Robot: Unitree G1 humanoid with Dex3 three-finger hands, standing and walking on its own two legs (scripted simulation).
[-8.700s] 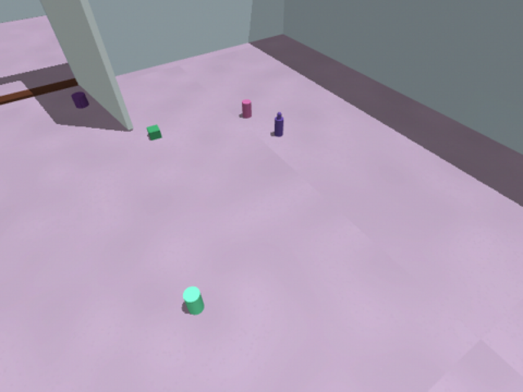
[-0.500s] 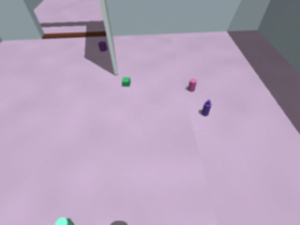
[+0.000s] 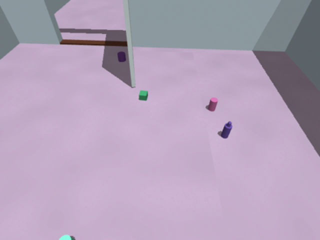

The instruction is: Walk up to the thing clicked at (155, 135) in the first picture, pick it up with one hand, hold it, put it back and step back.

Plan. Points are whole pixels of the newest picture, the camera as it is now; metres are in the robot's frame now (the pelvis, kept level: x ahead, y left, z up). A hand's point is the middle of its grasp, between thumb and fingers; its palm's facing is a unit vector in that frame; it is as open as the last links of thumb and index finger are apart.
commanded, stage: walk up
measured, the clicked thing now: (143, 95) +1.54 +0.19 -0.74
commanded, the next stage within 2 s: stand in 0.24 s
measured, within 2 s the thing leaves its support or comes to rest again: neither
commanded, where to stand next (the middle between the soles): +0.08 -0.02 m, yaw -3 degrees
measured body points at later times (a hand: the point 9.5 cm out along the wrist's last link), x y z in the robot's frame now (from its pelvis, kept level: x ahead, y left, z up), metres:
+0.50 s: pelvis +0.00 -0.02 +0.01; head +0.01 -0.01 +0.46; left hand +0.08 +0.29 -0.12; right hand +0.10 -0.32 -0.12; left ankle +0.02 +0.11 -0.74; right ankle +0.01 -0.15 -0.74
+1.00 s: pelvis +0.00 -0.03 +0.01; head +0.00 -0.03 +0.46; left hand +0.08 +0.27 -0.12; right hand +0.05 -0.34 -0.12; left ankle +0.02 +0.11 -0.74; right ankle +0.01 -0.15 -0.74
